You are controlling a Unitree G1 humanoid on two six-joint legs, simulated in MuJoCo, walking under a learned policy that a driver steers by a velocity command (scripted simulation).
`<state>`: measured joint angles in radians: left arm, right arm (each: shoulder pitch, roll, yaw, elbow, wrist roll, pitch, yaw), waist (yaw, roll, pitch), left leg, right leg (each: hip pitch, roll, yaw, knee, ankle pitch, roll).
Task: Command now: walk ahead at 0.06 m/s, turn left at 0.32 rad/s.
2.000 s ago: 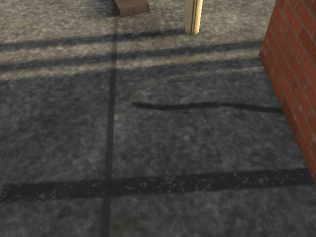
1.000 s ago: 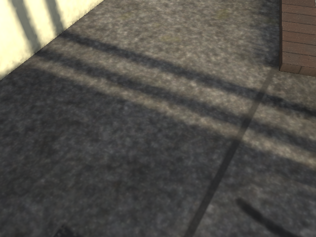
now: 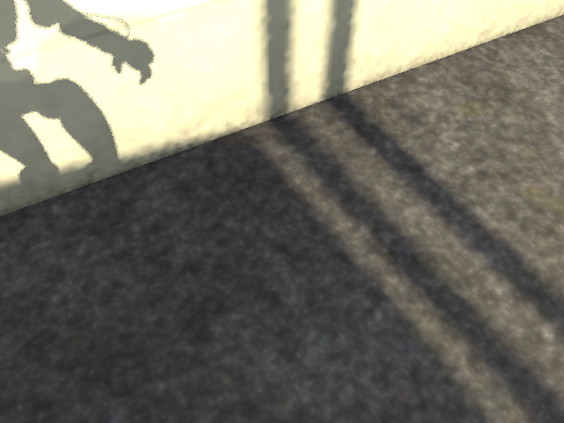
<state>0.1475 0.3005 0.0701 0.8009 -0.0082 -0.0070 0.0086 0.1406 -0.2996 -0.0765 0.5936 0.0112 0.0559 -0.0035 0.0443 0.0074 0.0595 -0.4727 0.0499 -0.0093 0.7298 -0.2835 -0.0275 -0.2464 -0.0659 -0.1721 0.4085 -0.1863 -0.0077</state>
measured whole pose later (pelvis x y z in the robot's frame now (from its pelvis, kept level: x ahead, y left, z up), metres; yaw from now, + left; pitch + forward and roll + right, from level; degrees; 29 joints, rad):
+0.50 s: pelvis +0.02 +0.02 -0.01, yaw -4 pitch +0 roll +1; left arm 0.20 0.29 0.05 0.83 0.01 0.02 0.01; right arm 0.09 -0.27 -0.07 0.73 -0.01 0.03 -0.05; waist 0.04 0.01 0.04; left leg -0.34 -0.03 0.01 0.72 -0.41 0.00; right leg -0.29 -0.02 0.03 0.58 -0.30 0.00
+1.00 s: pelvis +0.01 +0.04 +0.00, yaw -16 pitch +1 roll +0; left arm 0.15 0.28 0.06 0.80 -0.02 0.04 0.02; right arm 0.22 -0.25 -0.05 0.80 0.01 -0.01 -0.02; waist -0.03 -0.02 0.02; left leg -0.19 0.02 0.08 0.42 -0.24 0.04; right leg -0.32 -0.03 0.03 0.70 -0.41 0.06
